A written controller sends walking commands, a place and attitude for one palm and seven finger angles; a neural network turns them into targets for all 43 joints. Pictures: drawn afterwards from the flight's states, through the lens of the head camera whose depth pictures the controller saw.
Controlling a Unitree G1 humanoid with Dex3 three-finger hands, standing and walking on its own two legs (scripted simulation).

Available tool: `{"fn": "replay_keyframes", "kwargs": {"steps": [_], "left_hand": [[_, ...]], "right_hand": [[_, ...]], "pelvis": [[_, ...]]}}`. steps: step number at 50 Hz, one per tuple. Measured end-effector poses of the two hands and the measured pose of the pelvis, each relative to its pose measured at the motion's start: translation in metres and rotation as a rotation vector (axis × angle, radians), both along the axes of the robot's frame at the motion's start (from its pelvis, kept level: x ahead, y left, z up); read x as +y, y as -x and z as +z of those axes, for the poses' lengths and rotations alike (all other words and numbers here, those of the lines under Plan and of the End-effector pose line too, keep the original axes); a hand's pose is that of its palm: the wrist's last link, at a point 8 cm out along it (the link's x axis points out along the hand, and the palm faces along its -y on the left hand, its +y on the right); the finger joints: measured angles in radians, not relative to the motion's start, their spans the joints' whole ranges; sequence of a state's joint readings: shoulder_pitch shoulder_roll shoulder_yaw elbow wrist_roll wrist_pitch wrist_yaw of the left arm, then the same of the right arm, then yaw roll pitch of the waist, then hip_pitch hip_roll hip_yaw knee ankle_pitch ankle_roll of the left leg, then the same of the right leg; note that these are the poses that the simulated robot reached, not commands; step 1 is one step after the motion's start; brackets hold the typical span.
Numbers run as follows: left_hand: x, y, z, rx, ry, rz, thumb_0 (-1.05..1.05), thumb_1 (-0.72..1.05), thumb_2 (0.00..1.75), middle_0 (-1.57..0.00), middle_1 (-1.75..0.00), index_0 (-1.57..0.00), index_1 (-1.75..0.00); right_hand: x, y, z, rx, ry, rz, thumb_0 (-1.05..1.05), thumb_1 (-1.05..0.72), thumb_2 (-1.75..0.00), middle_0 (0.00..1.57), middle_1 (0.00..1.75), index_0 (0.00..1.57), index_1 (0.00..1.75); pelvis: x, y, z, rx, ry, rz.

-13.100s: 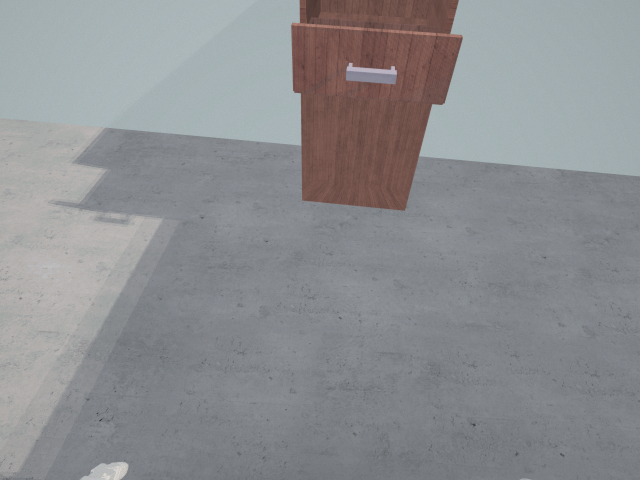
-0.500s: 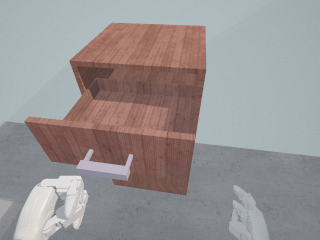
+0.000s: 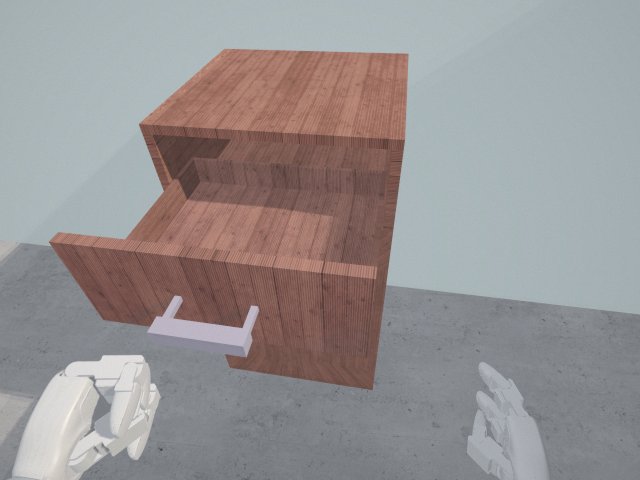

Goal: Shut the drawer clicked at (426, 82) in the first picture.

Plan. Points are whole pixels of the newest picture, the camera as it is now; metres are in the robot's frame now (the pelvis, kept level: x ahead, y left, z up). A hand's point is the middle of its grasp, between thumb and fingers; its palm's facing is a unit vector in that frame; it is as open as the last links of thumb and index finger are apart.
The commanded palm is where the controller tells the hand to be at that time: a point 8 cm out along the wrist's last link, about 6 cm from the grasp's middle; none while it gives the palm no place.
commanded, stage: bring the fist close to the handle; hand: left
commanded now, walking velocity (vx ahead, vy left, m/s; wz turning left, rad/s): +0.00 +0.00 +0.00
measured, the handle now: (207, 322) +0.30 +0.20 +0.04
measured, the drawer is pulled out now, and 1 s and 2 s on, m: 0.30 0.30 0.27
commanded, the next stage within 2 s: push the drawer shut in 1.34 s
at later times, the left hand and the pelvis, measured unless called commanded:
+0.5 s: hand (188, 402) +0.18 +0.17 +0.08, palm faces -0.04 -1.00 -0.06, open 3.3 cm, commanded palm +0.15 +0.22 +0.08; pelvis +0.00 +0.02 -0.01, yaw +0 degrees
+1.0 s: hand (210, 394) +0.21 +0.16 +0.04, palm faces -0.04 -1.00 -0.06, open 3.3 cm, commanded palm +0.18 +0.22 +0.04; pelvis -0.01 +0.02 -0.03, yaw +0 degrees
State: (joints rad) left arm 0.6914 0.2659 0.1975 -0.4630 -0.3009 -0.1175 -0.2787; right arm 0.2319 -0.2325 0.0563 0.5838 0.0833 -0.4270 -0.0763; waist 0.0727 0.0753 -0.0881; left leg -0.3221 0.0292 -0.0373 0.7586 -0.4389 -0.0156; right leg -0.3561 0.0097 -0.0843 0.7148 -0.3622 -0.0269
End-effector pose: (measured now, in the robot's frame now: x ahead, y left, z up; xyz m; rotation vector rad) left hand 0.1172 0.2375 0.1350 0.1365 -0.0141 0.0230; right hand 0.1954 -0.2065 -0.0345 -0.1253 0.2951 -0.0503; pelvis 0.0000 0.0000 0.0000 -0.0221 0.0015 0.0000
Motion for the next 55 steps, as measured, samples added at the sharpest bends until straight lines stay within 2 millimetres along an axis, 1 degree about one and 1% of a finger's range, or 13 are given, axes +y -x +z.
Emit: {"fn": "replay_keyframes", "kwargs": {"steps": [6, 10, 16, 21, 24, 32, 36, 45, 51, 55], "left_hand": [[-0.005, -0.010, -0.014, 0.016, 0.050, -0.020, 0.02, 0.89, 0.90, -1.41, -1.59, -1.40, -1.60], [-0.006, -0.017, -0.023, 0.038, 0.049, -0.028, 0.02, 0.89, 0.90, -1.40, -1.59, -1.40, -1.60], [-0.006, -0.026, -0.031, 0.035, 0.056, -0.029, 0.02, 0.90, 0.90, -1.40, -1.59, -1.40, -1.60], [-0.012, -0.035, -0.040, 0.035, 0.075, -0.045, 0.02, 0.90, 0.90, -1.40, -1.60, -1.40, -1.60], [-0.015, -0.040, -0.047, 0.051, 0.077, -0.057, 0.02, 0.90, 0.90, -1.40, -1.59, -1.40, -1.60], [-0.013, -0.047, -0.061, 0.060, 0.082, -0.042, 0.02, 0.90, 0.90, -1.40, -1.59, -1.40, -1.60], [-0.017, -0.050, -0.067, 0.052, 0.087, -0.051, 0.02, 0.90, 0.90, -1.40, -1.60, -1.40, -1.60], [-0.020, -0.065, -0.088, 0.068, 0.082, -0.066, 0.02, 0.90, 0.90, -1.40, -1.59, -1.40, -1.60], [-0.019, -0.072, -0.094, 0.055, 0.078, -0.060, 0.02, 0.90, 0.90, -1.40, -1.59, -1.40, -1.60], [-0.022, -0.074, -0.092, 0.050, 0.073, -0.071, 0.02, 0.90, 0.90, -1.40, -1.60, -1.40, -1.60]], "right_hand": [[0.002, 0.006, -0.004, 0.017, 0.015, 0.006, 0.01, -0.90, -0.90, 0.20, 0.30, 0.20, 0.30], [0.001, 0.013, -0.008, 0.050, 0.026, -0.004, 0.01, -0.90, -0.90, 0.20, 0.31, 0.20, 0.30], [0.000, 0.022, -0.017, 0.103, 0.043, -0.018, 0.01, -0.90, -0.90, 0.20, 0.30, 0.20, 0.30], [0.002, 0.028, -0.026, 0.143, 0.051, -0.019, 0.01, -0.90, -0.90, 0.20, 0.30, 0.20, 0.30], [0.003, 0.031, -0.030, 0.169, 0.052, -0.025, 0.01, -0.90, -0.90, 0.20, 0.30, 0.20, 0.30], [0.006, 0.033, -0.040, 0.218, 0.059, -0.026, 0.01, -0.90, -0.90, 0.20, 0.30, 0.20, 0.30], [0.006, 0.033, -0.044, 0.233, 0.062, -0.022, 0.01, -0.90, -0.90, 0.20, 0.30, 0.20, 0.30], [0.001, 0.036, -0.056, 0.276, 0.070, -0.032, 0.01, -0.90, -0.90, 0.20, 0.30, 0.20, 0.30], [-0.005, 0.040, -0.063, 0.308, 0.073, -0.044, 0.01, -0.90, -0.90, 0.20, 0.30, 0.20, 0.30], [-0.009, 0.043, -0.066, 0.321, 0.068, -0.055, 0.01, -0.90, -0.90, 0.20, 0.30, 0.20, 0.30]], "pelvis": [[0.004, 0.003, 0.000, 0.009, -0.001, 0.001], [0.007, 0.004, -0.001, 0.020, -0.004, -0.003], [0.012, 0.004, -0.004, 0.036, -0.004, -0.003], [0.017, 0.005, -0.007, 0.054, -0.005, -0.002], [0.019, 0.005, -0.009, 0.068, -0.007, -0.005], [0.022, 0.004, -0.015, 0.101, -0.005, -0.005], [0.023, 0.005, -0.019, 0.118, -0.004, -0.004], [0.020, 0.008, -0.027, 0.157, -0.004, -0.004], [0.017, 0.008, -0.032, 0.177, -0.004, -0.004], [0.015, 0.007, -0.032, 0.182, -0.004, -0.006]]}}
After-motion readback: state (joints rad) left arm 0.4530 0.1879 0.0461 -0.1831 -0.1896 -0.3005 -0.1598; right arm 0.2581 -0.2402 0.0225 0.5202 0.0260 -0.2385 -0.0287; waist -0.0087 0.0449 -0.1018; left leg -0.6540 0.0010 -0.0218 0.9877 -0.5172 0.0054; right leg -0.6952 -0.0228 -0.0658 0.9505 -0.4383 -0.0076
